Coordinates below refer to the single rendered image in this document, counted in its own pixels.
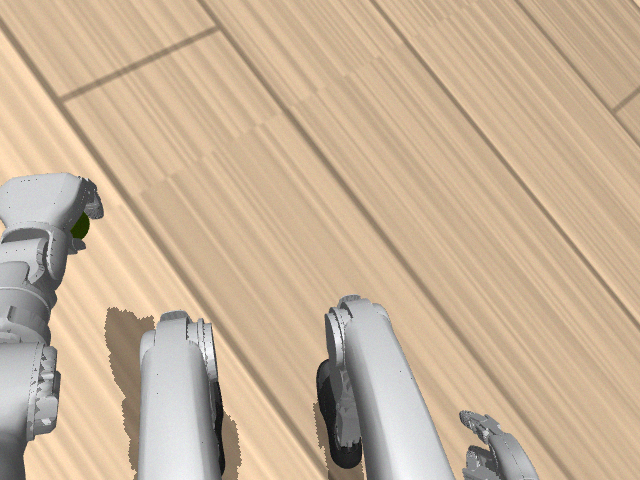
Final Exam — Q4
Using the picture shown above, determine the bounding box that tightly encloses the left robot arm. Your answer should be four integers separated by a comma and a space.
0, 222, 69, 480

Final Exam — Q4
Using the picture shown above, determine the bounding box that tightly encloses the tin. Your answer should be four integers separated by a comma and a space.
70, 211, 90, 240

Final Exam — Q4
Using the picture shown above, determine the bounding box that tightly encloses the left robot hand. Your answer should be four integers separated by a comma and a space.
0, 173, 104, 255

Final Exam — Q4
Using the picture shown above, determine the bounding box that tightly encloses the right robot foot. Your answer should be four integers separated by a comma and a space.
316, 359, 362, 469

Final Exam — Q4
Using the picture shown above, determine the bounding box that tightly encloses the right robot hand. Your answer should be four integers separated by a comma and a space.
459, 410, 540, 480

